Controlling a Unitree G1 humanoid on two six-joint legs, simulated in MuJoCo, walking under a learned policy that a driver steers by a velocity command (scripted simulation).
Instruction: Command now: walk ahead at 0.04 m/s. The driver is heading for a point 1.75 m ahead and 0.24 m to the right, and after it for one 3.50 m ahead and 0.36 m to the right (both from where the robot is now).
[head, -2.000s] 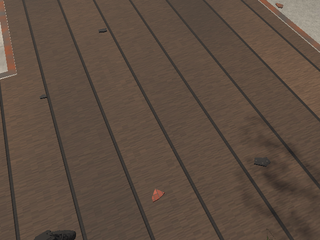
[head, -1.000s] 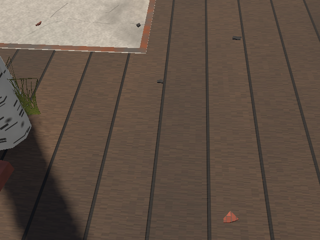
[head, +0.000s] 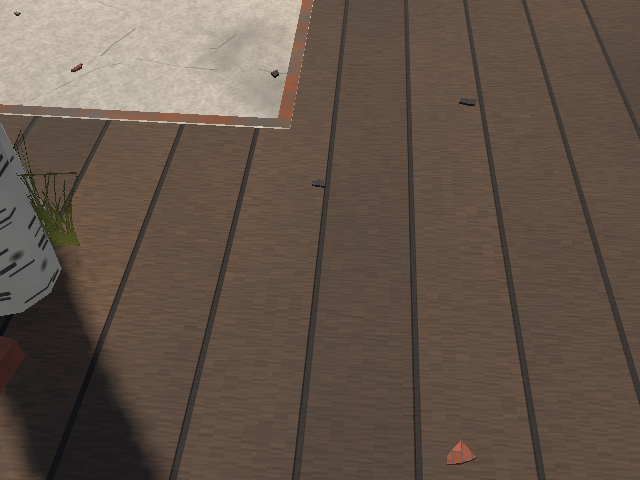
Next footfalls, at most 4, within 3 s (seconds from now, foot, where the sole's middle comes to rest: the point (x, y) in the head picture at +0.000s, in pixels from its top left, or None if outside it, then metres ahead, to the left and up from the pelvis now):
0.68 left None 0.42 0.10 -0.77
1.20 right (396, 385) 0.73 -0.13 -0.77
1.76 left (298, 276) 1.04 0.10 -0.77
2.32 right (377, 192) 1.36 -0.13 -0.77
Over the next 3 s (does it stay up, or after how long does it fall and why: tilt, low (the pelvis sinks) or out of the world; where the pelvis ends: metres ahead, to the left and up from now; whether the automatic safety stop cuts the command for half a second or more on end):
stays up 1.56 -0.04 0.00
